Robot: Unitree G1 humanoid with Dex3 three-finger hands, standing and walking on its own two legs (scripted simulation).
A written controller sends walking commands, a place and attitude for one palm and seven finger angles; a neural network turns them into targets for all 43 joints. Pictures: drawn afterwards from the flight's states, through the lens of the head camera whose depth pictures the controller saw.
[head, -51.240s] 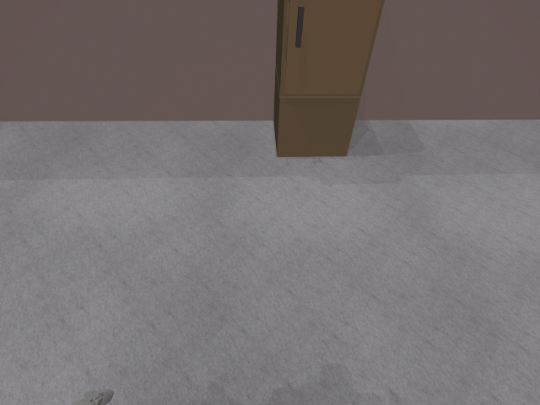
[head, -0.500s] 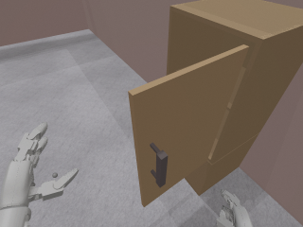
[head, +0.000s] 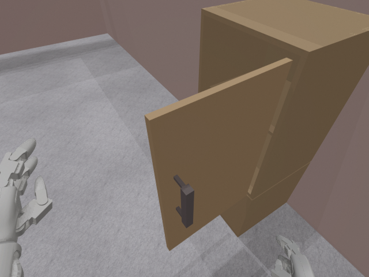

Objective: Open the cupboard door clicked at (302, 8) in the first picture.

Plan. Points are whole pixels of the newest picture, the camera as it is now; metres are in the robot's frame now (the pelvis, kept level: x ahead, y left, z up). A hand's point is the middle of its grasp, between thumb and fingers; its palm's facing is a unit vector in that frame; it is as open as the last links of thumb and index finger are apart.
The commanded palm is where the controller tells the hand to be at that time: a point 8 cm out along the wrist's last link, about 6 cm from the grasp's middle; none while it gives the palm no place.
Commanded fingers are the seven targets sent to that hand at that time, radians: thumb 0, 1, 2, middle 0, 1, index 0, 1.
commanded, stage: draw the hand back to the body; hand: left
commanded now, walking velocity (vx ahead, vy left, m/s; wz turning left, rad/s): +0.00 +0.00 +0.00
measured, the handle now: (182, 201) +0.30 +0.05 -0.02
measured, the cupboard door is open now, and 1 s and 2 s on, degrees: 93 93 93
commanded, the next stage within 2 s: step back with the hand held close in 0.10 s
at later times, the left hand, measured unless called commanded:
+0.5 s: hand (61, 200) +0.19 +0.24 +0.14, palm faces +0.34 -0.81 -0.47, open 7.4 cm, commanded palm +0.13 +0.29 +0.18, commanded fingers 0.00 0.90 0.90 -0.20 -0.30 -0.20 -0.30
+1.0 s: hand out of the picture +0.09 +0.30 +0.15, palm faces +0.46 -0.74 -0.49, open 7.4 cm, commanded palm +0.02 +0.33 +0.18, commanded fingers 0.00 0.90 0.90 -0.20 -0.30 -0.20 -0.30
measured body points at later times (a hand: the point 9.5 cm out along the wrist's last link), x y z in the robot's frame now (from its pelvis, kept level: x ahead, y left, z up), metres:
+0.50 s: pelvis -0.01 -0.01 +0.00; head +0.00 -0.02 +0.45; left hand +0.17 +0.28 +0.17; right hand +0.17 -0.26 -0.08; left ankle +0.01 +0.09 -0.74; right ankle -0.03 -0.11 -0.74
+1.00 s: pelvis -0.10 +0.02 -0.02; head -0.08 +0.04 +0.43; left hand +0.06 +0.34 +0.18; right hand +0.08 -0.20 -0.09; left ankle +0.01 +0.09 -0.74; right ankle -0.12 -0.10 -0.74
